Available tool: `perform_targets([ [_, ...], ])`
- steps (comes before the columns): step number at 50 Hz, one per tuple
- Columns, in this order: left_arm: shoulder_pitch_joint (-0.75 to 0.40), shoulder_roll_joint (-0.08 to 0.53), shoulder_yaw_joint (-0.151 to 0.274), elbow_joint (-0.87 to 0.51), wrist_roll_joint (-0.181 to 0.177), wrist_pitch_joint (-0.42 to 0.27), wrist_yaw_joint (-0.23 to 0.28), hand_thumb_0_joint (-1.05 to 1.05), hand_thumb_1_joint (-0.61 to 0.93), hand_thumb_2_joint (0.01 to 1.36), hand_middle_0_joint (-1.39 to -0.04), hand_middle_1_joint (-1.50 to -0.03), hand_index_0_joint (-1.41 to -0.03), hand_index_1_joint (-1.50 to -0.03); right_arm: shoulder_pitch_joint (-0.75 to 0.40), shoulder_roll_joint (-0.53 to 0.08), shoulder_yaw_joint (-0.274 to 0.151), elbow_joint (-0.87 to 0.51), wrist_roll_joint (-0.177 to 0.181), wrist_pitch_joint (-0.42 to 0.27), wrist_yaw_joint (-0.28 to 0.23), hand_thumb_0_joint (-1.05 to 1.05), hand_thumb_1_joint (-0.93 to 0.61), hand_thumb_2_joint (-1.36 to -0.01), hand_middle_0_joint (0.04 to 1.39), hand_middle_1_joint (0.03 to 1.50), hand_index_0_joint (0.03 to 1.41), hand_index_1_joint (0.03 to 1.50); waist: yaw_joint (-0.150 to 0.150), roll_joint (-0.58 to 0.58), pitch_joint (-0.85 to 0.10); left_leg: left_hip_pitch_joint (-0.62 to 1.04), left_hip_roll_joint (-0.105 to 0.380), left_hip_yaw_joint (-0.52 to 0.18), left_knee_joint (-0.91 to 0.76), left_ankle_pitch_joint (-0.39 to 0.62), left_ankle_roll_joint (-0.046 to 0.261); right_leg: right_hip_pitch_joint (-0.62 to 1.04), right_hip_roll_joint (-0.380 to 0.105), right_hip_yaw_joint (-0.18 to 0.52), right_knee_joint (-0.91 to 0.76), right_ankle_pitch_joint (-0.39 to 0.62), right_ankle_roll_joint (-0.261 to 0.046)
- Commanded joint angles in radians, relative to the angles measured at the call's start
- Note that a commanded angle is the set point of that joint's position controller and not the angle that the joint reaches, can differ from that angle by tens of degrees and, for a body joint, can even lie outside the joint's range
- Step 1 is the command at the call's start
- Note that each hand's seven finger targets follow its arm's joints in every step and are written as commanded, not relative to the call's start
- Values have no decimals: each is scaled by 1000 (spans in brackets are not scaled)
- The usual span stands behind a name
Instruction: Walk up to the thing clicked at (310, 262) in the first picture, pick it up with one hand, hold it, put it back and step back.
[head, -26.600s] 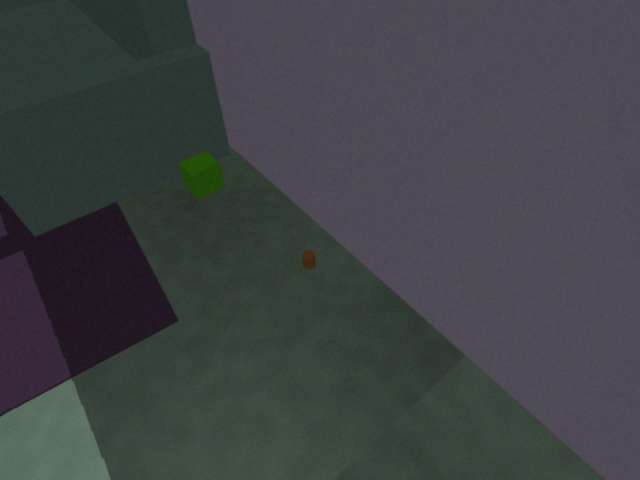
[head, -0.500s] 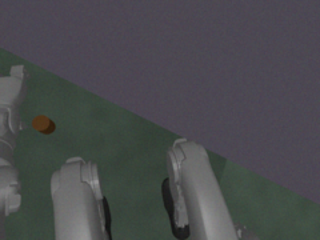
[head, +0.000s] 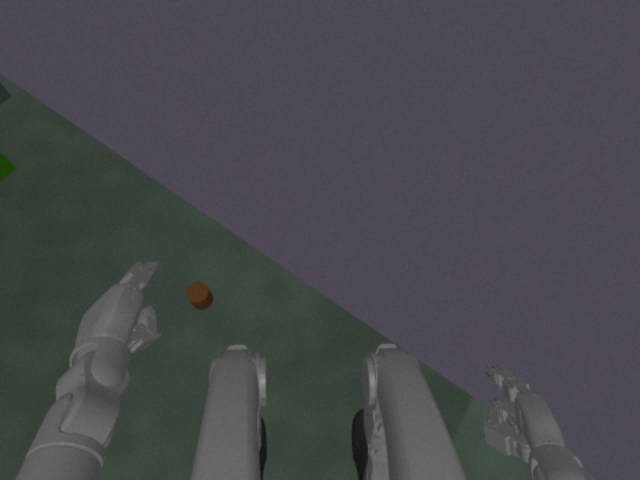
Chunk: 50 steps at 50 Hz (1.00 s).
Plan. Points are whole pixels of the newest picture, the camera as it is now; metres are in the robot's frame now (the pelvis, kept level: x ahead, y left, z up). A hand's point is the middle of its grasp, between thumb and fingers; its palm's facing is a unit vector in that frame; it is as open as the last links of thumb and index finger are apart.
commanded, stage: home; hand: left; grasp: from above
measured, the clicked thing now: (200, 295) +0.48 +0.26 -0.48
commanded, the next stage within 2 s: none
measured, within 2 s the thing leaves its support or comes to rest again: neither
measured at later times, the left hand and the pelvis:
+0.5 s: hand (96, 365) +0.25 +0.19 +0.11, palm faces +0.09 -0.96 -0.25, open 7.4 cm; pelvis +0.06 +0.00 +0.17, yaw +3 degrees
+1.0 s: hand (67, 386) +0.23 +0.19 +0.16, palm faces +0.11 -0.97 -0.21, open 7.4 cm; pelvis +0.07 +0.00 +0.20, yaw +4 degrees
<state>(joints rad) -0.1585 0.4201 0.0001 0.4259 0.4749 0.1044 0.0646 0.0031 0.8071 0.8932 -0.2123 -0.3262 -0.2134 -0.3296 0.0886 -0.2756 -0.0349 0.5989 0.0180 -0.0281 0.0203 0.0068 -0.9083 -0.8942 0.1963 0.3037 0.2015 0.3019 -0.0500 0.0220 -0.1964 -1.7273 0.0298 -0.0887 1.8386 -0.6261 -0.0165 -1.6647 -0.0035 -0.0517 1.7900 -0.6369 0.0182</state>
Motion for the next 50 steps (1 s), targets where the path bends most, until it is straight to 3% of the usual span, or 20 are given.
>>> perform_targets([
  [1, -81, 114, 54, -318, -113, 23, 26, 0, 903, 908, -202, -304, -201, -305, 43, -138, -45, -110, 16, -65, -42, 0, -899, -900, 200, 300, 200, 300, -25, 115, -440, 511, -13, 6, -394, -8, 36, 340, 26, 9, -353, 65, -41],
  [4, 35, 82, 61, -323, -192, 63, 30, 0, 901, 903, -201, -301, -200, -302, 24, -127, -32, -127, 21, -85, -62, 0, -899, -900, 200, 300, 200, 300, -28, 81, -345, 555, -15, -5, -468, -45, 37, 391, 25, 16, -431, 31, -37],
  [5, 49, 68, 48, -364, -219, 73, 27, 0, 900, 901, -200, -300, -200, -301, 23, -124, -29, -135, 22, -91, -67, 0, -900, -900, 200, 300, 200, 300, -31, 95, -331, 578, -16, -6, -501, -54, 37, 417, 24, 19, -460, 22, -39],
  [6, 64, 85, 82, -395, -251, 83, 30, 0, 900, 901, -200, -300, -200, -300, 22, -122, -27, -140, 20, -96, -72, 0, -900, -900, 200, 300, 200, 300, -19, 103, -328, 611, -15, -13, -532, -68, 37, 444, 23, 23, -484, 13, -37],
  [9, 155, 50, 71, -446, -328, 126, 32, 0, 900, 900, -200, -300, -200, -300, 29, -106, -13, -166, 26, -111, -88, 0, -900, -900, 200, 300, 200, 300, -27, 92, -312, 692, -18, -14, -604, -44, 35, 533, 22, 24, -561, 31, -36],
  [18, 409, -45, 90, -591, -477, 247, 35, 0, 900, 900, -200, -300, -200, -300, 103, -67, 24, -194, 27, -151, -159, 0, -901, -900, 200, 299, 200, 299, -24, 76, -240, 929, -16, 4, -783, 232, 25, 822, 28, 14, -761, 258, -33],
  [23, 555, -87, 98, -673, -535, 298, 24, 0, 900, 900, -200, -301, -200, -301, 146, -50, 34, -221, 22, -177, -194, 0, -901, -899, 199, 299, 200, 299, -15, 46, -172, 1025, -24, 24, -874, 344, 25, 962, 30, 3, -882, 355, -27],
  [25, 595, -86, 111, -717, -546, 311, 19, 0, 900, 900, -200, -301, -200, -300, 150, -46, 34, -233, 20, -187, -205, 0, -901, -899, 200, 299, 200, 299, -7, 46, -148, 1053, -29, 37, -900, 362, 27, 1002, 31, 1, -924, 372, -24],
  [30, 678, -107, 94, -742, -540, 327, -4, 0, 900, 900, -200, -301, -200, -301, 157, -45, 27, -242, 8, -214, -220, 0, -901, -899, 199, 299, 199, 299, -6, 21, -68, 1095, -28, 39, -954, 375, 29, 1028, 35, -12, -975, 379, -22],
  [38, 645, -106, 87, -742, -525, 313, -35, 0, 900, 900, -200, -300, -200, -300, 145, -62, 16, -239, -8, -249, -220, 0, -901, -900, 200, 299, 200, 299, -5, 7, -8, 1117, -29, 49, -994, 325, 31, 1030, 32, -25, -1004, 321, -16],
  [50, 641, -93, 94, -739, -517, 294, -37, 0, 900, 900, -200, -301, -200, -301, 141, -68, 12, -220, -13, -275, -219, 0, -901, -899, 200, 299, 200, 299, 8, 23, -61, 1143, -32, 52, -984, 350, 29, 1065, 28, -15, -1002, 354, -14],
])
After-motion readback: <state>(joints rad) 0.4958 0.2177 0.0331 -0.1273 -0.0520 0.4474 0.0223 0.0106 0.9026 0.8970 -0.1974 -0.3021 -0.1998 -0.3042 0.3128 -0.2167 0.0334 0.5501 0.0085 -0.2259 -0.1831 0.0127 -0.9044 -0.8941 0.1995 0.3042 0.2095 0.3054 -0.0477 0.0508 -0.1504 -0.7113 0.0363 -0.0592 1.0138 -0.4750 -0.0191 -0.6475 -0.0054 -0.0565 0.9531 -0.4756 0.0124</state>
